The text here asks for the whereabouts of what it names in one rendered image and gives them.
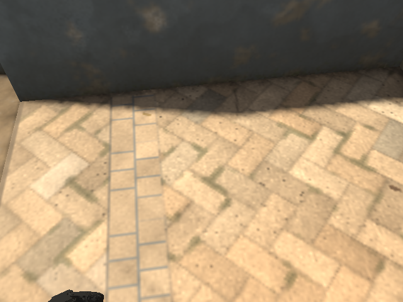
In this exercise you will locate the left robot hand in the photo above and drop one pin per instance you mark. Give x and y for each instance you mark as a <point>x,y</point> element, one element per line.
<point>82,296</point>

